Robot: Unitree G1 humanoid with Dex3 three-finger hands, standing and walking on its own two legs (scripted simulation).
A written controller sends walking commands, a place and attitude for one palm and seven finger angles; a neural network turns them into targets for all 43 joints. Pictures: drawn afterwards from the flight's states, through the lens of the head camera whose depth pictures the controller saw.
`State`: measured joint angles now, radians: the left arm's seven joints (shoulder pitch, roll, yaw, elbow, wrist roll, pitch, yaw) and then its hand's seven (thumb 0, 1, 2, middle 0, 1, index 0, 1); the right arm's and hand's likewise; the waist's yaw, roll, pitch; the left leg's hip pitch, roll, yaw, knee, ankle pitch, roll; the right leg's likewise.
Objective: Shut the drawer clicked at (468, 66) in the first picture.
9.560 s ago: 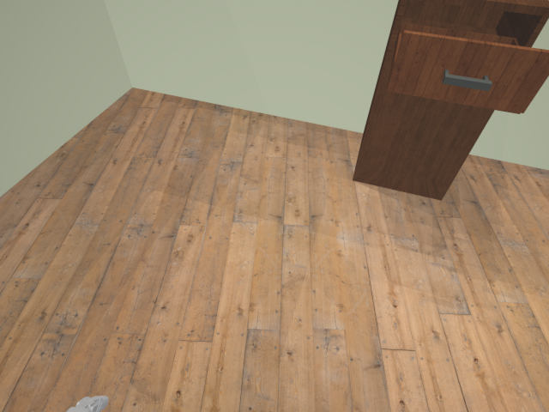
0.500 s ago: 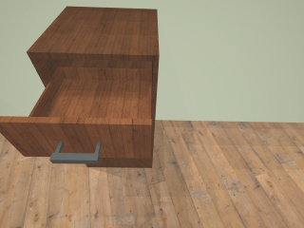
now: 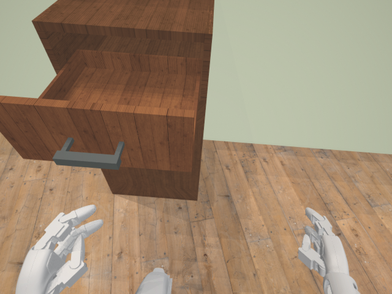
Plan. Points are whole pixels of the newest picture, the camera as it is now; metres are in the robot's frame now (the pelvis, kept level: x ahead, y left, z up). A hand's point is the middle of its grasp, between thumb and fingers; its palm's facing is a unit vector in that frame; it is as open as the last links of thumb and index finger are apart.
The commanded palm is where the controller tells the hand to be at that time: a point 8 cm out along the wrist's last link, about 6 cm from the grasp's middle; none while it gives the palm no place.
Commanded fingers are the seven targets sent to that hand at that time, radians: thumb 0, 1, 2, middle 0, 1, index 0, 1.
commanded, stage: raise the hand and make a fist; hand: left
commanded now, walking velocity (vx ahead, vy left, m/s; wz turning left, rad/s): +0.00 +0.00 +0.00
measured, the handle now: (91, 152) +0.36 +0.26 +0.09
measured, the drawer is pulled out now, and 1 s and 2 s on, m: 0.28 0.28 0.28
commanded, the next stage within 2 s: bring the fist close to the handle in 1.48 s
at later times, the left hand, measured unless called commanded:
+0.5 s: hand (69, 238) +0.18 +0.22 +0.10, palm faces +0.05 -1.00 -0.07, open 3.5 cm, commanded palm +0.14 +0.26 +0.12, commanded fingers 0.00 0.90 0.90 -1.14 -1.32 -1.14 -1.32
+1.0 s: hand (64, 222) +0.18 +0.20 +0.16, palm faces +0.05 -1.00 -0.08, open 3.2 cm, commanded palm +0.14 +0.26 +0.18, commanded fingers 0.00 0.90 0.90 -1.40 -1.60 -1.40 -1.60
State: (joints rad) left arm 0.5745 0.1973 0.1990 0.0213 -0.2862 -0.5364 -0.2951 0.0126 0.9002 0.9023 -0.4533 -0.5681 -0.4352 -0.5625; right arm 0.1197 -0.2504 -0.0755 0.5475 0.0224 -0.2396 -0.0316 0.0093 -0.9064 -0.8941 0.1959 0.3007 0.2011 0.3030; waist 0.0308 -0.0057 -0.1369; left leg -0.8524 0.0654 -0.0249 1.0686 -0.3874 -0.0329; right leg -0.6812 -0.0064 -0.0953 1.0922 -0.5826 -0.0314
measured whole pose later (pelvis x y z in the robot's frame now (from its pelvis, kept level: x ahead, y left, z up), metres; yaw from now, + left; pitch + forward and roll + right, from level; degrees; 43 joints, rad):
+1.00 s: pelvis +0.02 +0.02 +0.04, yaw +1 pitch +3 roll -2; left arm 0.61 0.25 0.17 -0.43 -0.28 -0.11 -0.22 0.02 0.90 0.90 -1.37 -1.57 -1.37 -1.57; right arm 0.22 -0.20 0.06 0.53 0.06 -0.27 -0.06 0.01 -0.90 -0.89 0.20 0.30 0.21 0.30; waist 0.05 0.05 -0.11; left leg -0.55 0.04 -0.01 0.82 -0.32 0.00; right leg -0.36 -0.02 -0.09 0.79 -0.47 0.00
